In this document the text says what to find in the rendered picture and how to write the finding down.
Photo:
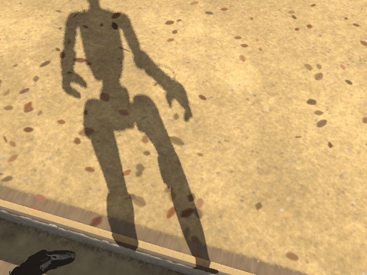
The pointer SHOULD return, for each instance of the robot left hand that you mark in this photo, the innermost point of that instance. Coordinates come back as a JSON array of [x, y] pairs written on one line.
[[43, 261]]

